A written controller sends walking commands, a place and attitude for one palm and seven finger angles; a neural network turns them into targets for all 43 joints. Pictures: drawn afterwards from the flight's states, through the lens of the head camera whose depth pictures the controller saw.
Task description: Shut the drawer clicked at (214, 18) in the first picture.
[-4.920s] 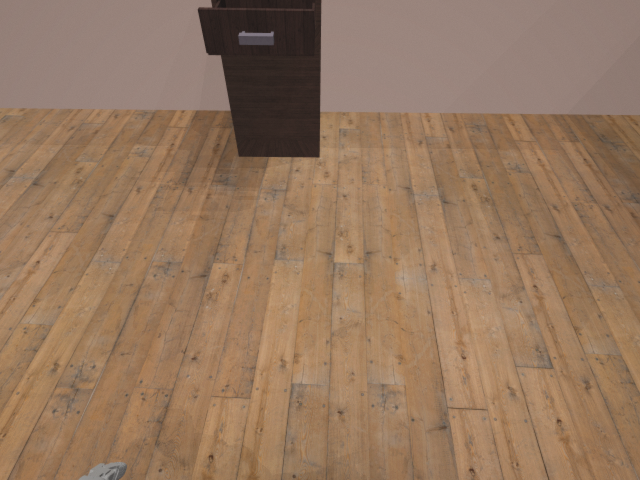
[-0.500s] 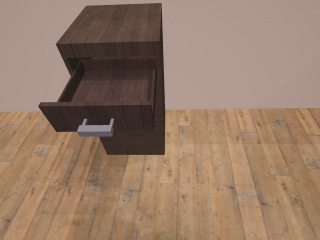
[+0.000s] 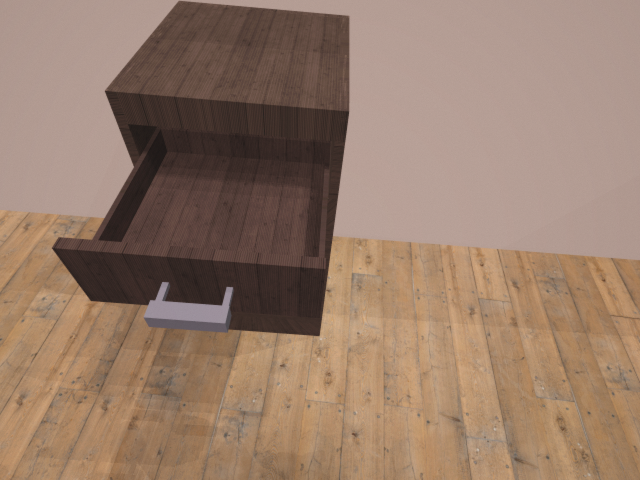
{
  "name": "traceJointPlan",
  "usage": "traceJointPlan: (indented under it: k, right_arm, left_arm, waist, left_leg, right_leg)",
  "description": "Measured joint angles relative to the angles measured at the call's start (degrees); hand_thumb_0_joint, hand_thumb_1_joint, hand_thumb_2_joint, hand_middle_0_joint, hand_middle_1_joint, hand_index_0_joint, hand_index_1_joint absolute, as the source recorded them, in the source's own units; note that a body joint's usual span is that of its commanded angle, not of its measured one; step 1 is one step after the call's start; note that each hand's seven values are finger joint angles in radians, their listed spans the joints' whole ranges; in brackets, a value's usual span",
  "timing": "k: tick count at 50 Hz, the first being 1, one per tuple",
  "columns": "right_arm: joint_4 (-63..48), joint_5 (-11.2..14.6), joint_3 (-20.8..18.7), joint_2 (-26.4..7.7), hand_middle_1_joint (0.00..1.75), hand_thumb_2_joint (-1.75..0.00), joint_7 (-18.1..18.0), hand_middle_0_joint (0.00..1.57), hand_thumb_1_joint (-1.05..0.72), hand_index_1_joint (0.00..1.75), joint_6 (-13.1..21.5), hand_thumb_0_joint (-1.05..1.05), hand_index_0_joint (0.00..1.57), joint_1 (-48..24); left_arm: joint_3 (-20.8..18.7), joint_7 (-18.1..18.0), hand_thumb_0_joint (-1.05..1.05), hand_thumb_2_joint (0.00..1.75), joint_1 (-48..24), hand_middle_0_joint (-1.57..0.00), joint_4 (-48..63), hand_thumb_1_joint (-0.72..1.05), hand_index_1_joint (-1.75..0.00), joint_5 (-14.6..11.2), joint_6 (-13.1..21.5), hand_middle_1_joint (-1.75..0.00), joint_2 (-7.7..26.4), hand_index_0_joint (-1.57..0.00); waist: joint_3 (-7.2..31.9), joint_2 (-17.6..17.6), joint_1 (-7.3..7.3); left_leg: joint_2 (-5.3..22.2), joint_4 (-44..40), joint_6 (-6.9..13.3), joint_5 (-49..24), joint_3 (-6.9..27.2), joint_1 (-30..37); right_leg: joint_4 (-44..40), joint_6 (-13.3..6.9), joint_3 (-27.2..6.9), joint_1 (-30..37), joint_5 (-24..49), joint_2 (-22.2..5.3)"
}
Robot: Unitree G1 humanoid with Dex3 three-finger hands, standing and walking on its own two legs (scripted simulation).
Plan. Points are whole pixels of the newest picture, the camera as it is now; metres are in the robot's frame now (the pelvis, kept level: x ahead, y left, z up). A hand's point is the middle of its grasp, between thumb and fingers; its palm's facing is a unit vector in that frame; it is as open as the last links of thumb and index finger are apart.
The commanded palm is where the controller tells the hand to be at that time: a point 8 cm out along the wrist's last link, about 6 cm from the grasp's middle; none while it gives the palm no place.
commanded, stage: come to a stop and stand still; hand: left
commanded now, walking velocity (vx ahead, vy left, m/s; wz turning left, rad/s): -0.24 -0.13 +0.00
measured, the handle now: (193, 303) +0.35 +0.22 -0.04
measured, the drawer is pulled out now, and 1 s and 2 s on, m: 0.30 0.30 0.30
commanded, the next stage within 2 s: look again from close up in 0.84 s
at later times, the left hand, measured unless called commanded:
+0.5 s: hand out of the picture +0.08 +0.15 -0.16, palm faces +0.07 -0.97 -0.22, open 7.4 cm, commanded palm none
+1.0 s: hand out of the picture -0.04 +0.15 -0.17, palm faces +0.04 -0.98 -0.22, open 7.4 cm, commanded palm none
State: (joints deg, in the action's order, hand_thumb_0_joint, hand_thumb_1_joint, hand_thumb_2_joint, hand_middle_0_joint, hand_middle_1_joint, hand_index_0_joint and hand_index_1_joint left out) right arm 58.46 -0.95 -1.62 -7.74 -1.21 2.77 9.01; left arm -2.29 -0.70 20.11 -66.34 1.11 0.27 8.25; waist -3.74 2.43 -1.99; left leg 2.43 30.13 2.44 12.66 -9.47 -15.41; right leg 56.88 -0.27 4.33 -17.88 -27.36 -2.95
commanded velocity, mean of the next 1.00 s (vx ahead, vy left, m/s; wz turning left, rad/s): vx -0.03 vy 0.02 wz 0.00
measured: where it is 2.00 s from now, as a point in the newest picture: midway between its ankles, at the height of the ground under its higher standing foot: outside the picture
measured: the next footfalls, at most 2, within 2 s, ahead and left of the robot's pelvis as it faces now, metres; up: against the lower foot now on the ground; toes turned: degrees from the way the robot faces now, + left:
right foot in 0.22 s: +0.08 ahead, -0.14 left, +0.00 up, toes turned -3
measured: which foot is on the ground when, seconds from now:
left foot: down 0.00-1.00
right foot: up 0.00-0.20, down 0.22-1.00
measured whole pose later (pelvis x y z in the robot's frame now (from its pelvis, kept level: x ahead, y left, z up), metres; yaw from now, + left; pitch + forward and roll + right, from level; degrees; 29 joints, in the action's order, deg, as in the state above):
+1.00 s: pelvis -0.01 -0.03 +0.00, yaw +2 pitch +0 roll +0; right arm 60.2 -1.3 -1.8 -9.1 -0.7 -1.0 17.0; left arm 0.6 -1.9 20.8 -62.4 1.4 -0.2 8.9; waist -0.7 -1.1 0.2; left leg 1.9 31.0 -0.2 17.1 -3.8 -13.8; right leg 30.6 -0.7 5.6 -18.3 -12.3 -2.7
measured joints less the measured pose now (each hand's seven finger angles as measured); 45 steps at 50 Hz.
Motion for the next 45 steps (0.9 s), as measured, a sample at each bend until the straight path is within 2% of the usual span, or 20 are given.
traceJointPlan:
  k: [2, 6, 11, 14, 19, 22, 24, 26, 29, 36, 45]
  right_arm:
    - [0.44, 0.3, -0.26, -0.21, 0.3, -0.9, -0.89, 0.2, -0.95, 0.3, -0.05, -0.02, 0.2, 0.37]
    - [2.21, 0.28, 0.08, -0.93, 0.3, -0.9, -1.02, 0.2, -0.96, 0.3, -1.51, -0.02, 0.2, 1.01]
    - [3.57, 0.37, -0.41, -0.84, 0.3, -0.9, -0.63, 0.2, -0.94, 0.3, -3.34, -0.01, 0.2, 2.27]
    - [3.83, 0.64, -0.95, -1.72, 0.3, -0.9, -0.21, 0.2, -0.93, 0.3, -4.31, -0.01, 0.2, 2.55]
    - [3.87, 0.63, -1.17, -2.4, 0.3, -0.9, 0.18, 0.2, -0.92, 0.3, -5.42, 0.0, 0.19, 4.42]
    - [4.13, 0.64, -1.08, -2.46, 0.3, -0.9, 0.13, 0.2, -0.92, 0.3, -5.59, 0.0, 0.19, 5.7]
    - [4.29, 0.59, -0.91, -2.37, 0.3, -0.9, 0.1, 0.2, -0.92, 0.3, -5.41, 0.0, 0.19, 6.51]
    - [4.75, 0.44, -0.67, -1.92, 0.3, -0.9, 0.01, 0.2, -0.91, 0.3, -4.96, 0.0, 0.19, 6.99]
    - [5.19, 0.16, 0.0, -0.91, 0.3, -0.9, 0.1, 0.2, -0.91, 0.3, -4.44, 0.0, 0.19, 7.95]
    - [5.7, 0.17, 0.78, 0.64, 0.3, -0.9, 0.23, 0.2, -0.91, 0.3, -3.94, 0.0, 0.19, 8.71]
    - [5.13, -0.11, 1.14, 0.65, 0.3, -0.9, 0.37, 0.2, -0.92, 0.3, -3.74, 0.0, 0.2, 8.03]
  left_arm:
    - [0.08, -0.37, 0.01, 0.9, -1.77, -0.2, 0.77, 0.91, -0.3, -0.18, -0.2, -0.3, 0.29, -0.19]
    - [0.42, -1.06, 0.0, 0.9, -5.24, -0.2, 2.68, 0.91, -0.3, -0.25, -0.85, -0.3, 0.78, -0.19]
    - [0.36, -1.26, 0.0, 0.9, -7.69, -0.2, 4.73, 0.92, -0.3, 0.15, -1.23, -0.3, 2.08, -0.19]
    - [0.61, -1.23, 0.0, 0.9, -8.5, -0.2, 5.14, 0.92, -0.3, 0.23, -0.99, -0.3, 1.61, -0.19]
    - [0.76, -1.18, 0.0, 0.9, -9.47, -0.2, 5.89, 0.91, -0.3, -0.05, -1.07, -0.3, 0.97, -0.2]
    - [0.46, -1.17, 0.0, 0.9, -10.62, -0.2, 6.46, 0.91, -0.3, -0.06, -1.17, -0.3, 0.58, -0.2]
    - [0.26, -1.16, 0.0, 0.9, -11.27, -0.2, 6.76, 0.91, -0.3, -0.15, -1.15, -0.3, 0.46, -0.2]
    - [0.07, -1.12, 0.0, 0.9, -11.87, -0.2, 6.76, 0.91, -0.3, -0.35, -1.29, -0.3, 0.59, -0.2]
    - [0.01, -1.04, 0.0, 0.9, -11.57, -0.2, 6.34, 0.91, -0.3, -0.42, -1.84, -0.3, 0.9, -0.2]
    - [0.4, -0.97, 0.0, 0.9, -7.96, -0.2, 4.02, 0.92, -0.3, -0.26, -1.5, -0.3, 1.65, -0.2]
    - [1.97, -0.85, 0.0, 0.9, -1.72, -0.2, 1.24, 0.91, -0.3, -0.26, -1.01, -0.3, 0.33, -0.19]
  waist:
    - [0.0, 0.18, 0.39]
    - [0.24, -0.19, 1.1]
    - [0.66, -0.33, 1.56]
    - [0.43, -2.97, 2.37]
    - [1.22, -4.38, 3.21]
    - [1.35, -4.49, 3.12]
    - [1.41, -4.33, 2.97]
    - [1.1, -3.41, 2.81]
    - [1.35, -1.79, 2.13]
    - [2.12, -1.68, 1.57]
    - [2.05, -2.43, 1.52]
  left_leg:
    - [-0.7, -2.89, 0.18, -1.2, -0.35, 1.57]
    - [-1.11, -5.0, 0.01, -1.91, -0.09, 2.92]
    - [-0.89, -1.99, -1.46, -0.04, -0.14, 2.18]
    - [0.71, -0.37, -2.87, 0.92, 0.78, 1.54]
    - [0.18, 4.82, -4.01, 8.04, 4.49, 0.81]
    - [0.13, 5.49, -4.3, 9.16, 5.69, 1.82]
    - [0.34, 2.03, -4.27, 7.43, 5.96, 3.62]
    - [-0.02, -1.02, -3.7, 3.54, 6.0, 4.66]
    - [-0.81, -2.84, -2.9, 2.82, 5.23, 5.28]
    - [-1.27, -6.17, -2.67, 1.04, 4.92, 6.64]
    - [-1.13, -6.81, -2.81, 0.76, 4.47, 6.86]
  right_leg:
    - [-2.12, 0.97, -0.57, -2.08, 2.6, -0.8]
    - [-12.53, 2.14, -1.11, -1.74, 5.48, -1.51]
    - [-24.09, 1.69, -1.28, 2.6, 12.67, -1.38]
    - [-24.59, -0.2, -0.53, 2.96, 12.16, 0.24]
    - [-26.92, -1.47, 0.47, 3.5, 13.54, 1.04]
    - [-27.76, -1.41, 1.22, 3.37, 14.33, 1.18]
    - [-27.62, -1.18, 1.7, 2.81, 14.59, 1.21]
    - [-27.07, -0.77, 1.81, 2.25, 14.64, 0.75]
    - [-28.6, -0.14, 1.06, 2.47, 15.95, 0.17]
    - [-31.41, 0.01, 0.83, 3.55, 17.74, -0.01]
    - [-31.58, -0.26, 0.39, 3.33, 17.92, 0.22]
